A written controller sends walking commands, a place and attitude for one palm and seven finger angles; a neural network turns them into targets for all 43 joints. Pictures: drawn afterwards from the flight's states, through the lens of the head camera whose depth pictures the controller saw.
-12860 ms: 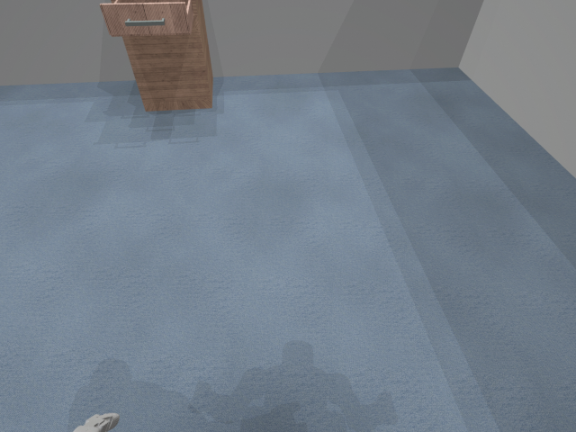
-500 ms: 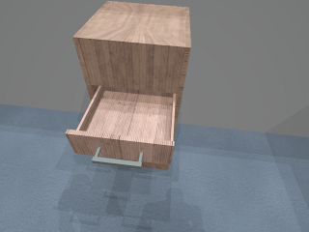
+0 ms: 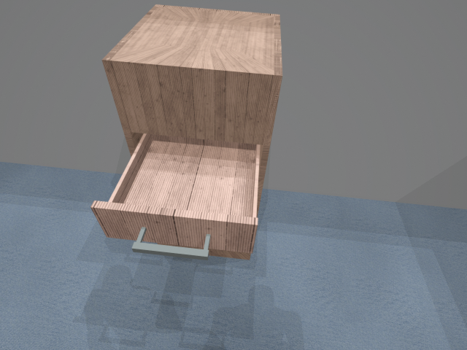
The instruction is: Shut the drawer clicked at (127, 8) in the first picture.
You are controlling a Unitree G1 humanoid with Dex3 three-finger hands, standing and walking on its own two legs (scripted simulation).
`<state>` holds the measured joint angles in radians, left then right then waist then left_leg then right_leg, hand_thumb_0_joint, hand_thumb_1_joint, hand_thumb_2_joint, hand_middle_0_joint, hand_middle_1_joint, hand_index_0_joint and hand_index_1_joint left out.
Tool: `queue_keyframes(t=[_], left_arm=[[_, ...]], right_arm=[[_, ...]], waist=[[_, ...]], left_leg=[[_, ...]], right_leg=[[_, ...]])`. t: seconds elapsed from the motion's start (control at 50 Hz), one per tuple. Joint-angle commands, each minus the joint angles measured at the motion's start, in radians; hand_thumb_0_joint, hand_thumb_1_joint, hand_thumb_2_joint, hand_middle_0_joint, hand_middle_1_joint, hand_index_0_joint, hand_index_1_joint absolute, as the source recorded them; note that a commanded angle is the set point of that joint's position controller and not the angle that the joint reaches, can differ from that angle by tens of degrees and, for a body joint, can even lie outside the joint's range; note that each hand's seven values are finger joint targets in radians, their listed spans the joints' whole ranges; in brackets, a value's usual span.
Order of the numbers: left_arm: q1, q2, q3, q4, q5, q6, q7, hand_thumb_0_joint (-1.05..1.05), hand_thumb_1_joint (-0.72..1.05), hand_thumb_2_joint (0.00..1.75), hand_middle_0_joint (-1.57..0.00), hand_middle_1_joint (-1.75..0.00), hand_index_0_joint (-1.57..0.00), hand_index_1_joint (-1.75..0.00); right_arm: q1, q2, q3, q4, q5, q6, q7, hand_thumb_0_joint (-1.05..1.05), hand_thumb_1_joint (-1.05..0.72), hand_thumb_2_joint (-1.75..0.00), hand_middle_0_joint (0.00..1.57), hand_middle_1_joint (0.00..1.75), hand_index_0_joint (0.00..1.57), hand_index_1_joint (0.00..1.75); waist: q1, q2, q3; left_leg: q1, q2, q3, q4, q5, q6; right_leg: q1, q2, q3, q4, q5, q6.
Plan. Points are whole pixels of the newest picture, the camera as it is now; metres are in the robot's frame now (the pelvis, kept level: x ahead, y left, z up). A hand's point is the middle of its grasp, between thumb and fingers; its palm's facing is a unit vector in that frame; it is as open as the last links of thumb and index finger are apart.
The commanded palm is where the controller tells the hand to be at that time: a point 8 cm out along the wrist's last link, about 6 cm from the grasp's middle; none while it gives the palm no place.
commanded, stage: look again from close up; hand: left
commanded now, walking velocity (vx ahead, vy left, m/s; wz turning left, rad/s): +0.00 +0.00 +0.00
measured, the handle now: (173, 243) +0.38 +0.17 -0.13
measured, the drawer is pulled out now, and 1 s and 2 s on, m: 0.28 0.28 0.28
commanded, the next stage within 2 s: shuffle to correct the standing spot in 0.28 s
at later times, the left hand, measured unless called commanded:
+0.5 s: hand out of the picture -0.03 +0.15 -0.18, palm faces +0.03 -0.99 -0.14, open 7.3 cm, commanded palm none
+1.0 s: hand out of the picture +0.02 +0.11 -0.18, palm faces +0.07 -0.99 -0.15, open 7.3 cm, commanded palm none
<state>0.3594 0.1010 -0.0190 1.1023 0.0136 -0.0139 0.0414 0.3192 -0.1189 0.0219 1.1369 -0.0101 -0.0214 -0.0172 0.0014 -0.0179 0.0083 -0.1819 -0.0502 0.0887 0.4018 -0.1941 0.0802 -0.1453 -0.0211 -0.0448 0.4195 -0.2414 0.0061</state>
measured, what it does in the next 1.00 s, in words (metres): shifts its weight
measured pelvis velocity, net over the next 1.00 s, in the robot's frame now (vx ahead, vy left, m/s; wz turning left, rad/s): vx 0.05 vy -0.04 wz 0.00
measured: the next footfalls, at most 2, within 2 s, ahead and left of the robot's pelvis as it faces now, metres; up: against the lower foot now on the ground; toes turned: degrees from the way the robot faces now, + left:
none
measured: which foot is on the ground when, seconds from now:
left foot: down 0.00-1.00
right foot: down 0.00-1.00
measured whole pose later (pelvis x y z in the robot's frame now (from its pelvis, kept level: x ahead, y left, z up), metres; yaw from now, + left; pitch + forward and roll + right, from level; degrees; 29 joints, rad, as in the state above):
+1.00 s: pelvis +0.05 -0.04 +0.00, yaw +0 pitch +0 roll +1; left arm 0.36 0.09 -0.01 1.07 0.01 -0.02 0.05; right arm 0.28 -0.15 0.00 1.10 0.00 0.00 -0.05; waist 0.02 -0.01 0.02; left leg -0.18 -0.01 0.07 0.47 -0.28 0.02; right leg -0.15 0.01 -0.06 0.51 -0.33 -0.04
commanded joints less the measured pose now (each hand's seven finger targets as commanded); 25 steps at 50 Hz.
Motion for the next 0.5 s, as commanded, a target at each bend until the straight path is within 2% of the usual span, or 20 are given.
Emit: queue_keyframes(t=[0.0,0.1,0.14,0.36,0.4,0.44,0.48], left_arm=[[0.1,0.077,0.009,-0.016,0.001,-0.013,0.01,0.0,0.9,0.9,-0.2,-0.3,-0.2,-0.3],[0.096,0.078,0.011,-0.02,0.001,-0.013,0.01,0.0,0.9,0.9,-0.2,-0.3,-0.2,-0.3],[0.094,0.079,0.011,-0.02,0.001,-0.011,0.01,0.0,0.9,0.9,-0.2,-0.3,-0.2,-0.3],[0.1,0.078,0.01,-0.014,0.002,-0.01,0.01,0.0,0.9,0.9,-0.2,-0.3,-0.2,-0.3],[0.108,0.072,0.011,-0.008,0.004,-0.009,0.006,0.0,0.9,0.9,-0.2,-0.3,-0.2,-0.3],[0.108,0.068,0.012,-0.01,0.012,-0.003,0.001,0.0,0.9,0.9,-0.2,-0.3,-0.2,-0.3],[0.113,0.064,0.014,-0.014,0.02,0.001,-0.004,0.0,0.9,0.9,-0.2,-0.3,-0.2,-0.3]], right_arm=[[0.073,-0.094,-0.017,-0.016,0.005,-0.008,-0.006,0.0,-0.9,-0.9,0.2,0.3,0.2,0.3],[0.078,-0.094,-0.018,-0.013,0.005,-0.008,-0.006,0.0,-0.9,-0.9,0.2,0.3,0.2,0.3],[0.077,-0.096,-0.017,-0.014,0.005,-0.008,-0.006,0.0,-0.9,-0.9,0.2,0.3,0.2,0.3],[0.084,-0.096,-0.017,-0.006,0.006,-0.009,-0.008,0.0,-0.9,-0.9,0.2,0.3,0.2,0.3],[0.096,-0.101,-0.02,0.004,0.004,-0.005,-0.008,0.0,-0.9,-0.9,0.2,0.3,0.2,0.3],[0.102,-0.12,-0.03,0.007,0.001,0.003,-0.007,0.0,-0.9,-0.9,0.2,0.3,0.2,0.3],[0.099,-0.134,-0.039,0.007,0.0,0.009,-0.006,0.0,-0.9,-0.9,0.2,0.3,0.2,0.3]], waist=[[-0.003,0.016,0.097],[-0.003,0.003,0.099],[-0.002,0.019,0.106],[-0.004,0.017,0.1],[-0.008,0.022,0.095],[-0.008,0.047,0.122],[-0.005,0.077,0.156]], left_leg=[[-0.02,0.146,-0.163,-0.12,-0.011,-0.029],[-0.017,0.145,-0.16,-0.118,-0.001,-0.03],[-0.018,0.15,-0.165,-0.128,-0.013,-0.029],[-0.004,0.156,-0.171,-0.14,-0.003,-0.029],[-0.002,0.163,-0.183,-0.164,-0.151,-0.023],[-0.032,0.188,-0.226,-0.219,-0.334,-0.008],[-0.073,0.213,-0.266,-0.262,-0.457,0.012]], right_leg=[[-0.067,-0.083,0.076,-0.074,0.064,-0.042],[-0.065,-0.085,0.074,-0.077,0.065,-0.042],[-0.07,-0.082,0.07,-0.074,0.058,-0.04],[-0.067,-0.08,0.068,-0.071,0.061,-0.039],[-0.074,-0.067,0.053,-0.057,-0.031,-0.041],[-0.109,-0.04,0.019,-0.012,-0.13,-0.041],[-0.14,-0.016,-0.012,0.04,-0.177,-0.04]])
